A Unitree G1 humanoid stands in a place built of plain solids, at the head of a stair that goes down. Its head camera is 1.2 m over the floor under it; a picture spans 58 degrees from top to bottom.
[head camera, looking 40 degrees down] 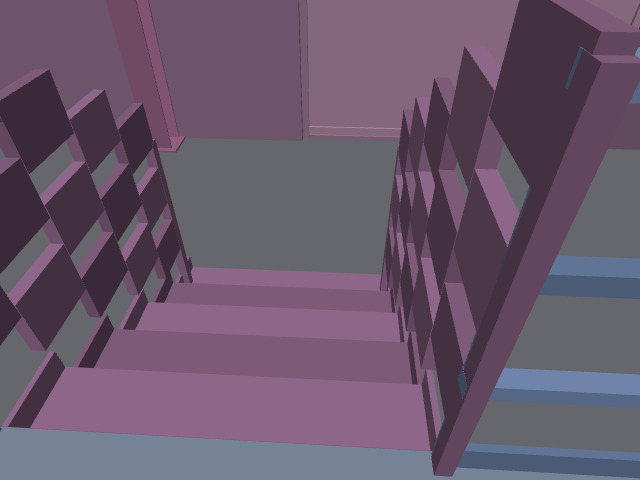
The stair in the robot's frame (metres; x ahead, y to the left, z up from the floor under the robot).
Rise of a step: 0.16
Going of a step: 0.30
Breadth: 1.32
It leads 3 degrees to the right of straight ahead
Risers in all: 6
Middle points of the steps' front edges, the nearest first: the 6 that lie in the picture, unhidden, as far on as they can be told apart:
0.57 0.30 0.00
0.87 0.28 -0.16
1.17 0.26 -0.32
1.47 0.25 -0.48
1.77 0.23 -0.64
2.07 0.21 -0.80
